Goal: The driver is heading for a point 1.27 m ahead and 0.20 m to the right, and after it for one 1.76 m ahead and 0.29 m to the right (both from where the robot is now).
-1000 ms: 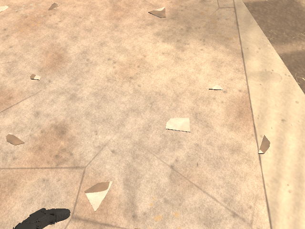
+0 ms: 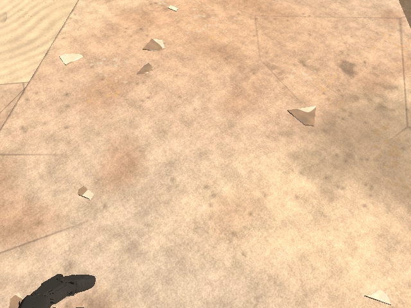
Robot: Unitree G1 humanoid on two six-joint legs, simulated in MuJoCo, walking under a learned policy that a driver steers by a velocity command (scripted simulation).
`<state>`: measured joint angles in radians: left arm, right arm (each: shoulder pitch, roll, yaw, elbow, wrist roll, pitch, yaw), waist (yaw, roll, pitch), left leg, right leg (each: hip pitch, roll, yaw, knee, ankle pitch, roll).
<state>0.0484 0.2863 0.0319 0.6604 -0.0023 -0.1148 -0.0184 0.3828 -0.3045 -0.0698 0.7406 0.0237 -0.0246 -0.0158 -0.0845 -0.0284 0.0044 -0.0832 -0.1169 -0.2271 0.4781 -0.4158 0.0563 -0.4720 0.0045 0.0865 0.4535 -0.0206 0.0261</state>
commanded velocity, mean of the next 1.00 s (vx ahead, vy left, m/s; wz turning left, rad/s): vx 0.50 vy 0.00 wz -0.25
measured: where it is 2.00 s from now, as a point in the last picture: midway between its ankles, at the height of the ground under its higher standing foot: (237, 163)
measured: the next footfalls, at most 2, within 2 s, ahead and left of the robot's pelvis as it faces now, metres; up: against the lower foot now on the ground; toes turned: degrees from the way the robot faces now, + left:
right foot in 0.02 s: +0.17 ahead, -0.13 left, +0.00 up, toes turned +5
left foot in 0.46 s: +0.38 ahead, +0.14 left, +0.00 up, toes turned -4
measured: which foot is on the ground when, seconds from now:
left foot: down 0.00-0.02, up 0.04-0.44, down 0.46-0.94, up 0.96-1.00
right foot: up 0.00-0.00, down 0.02-0.46, up 0.48-0.94, down 0.96-1.00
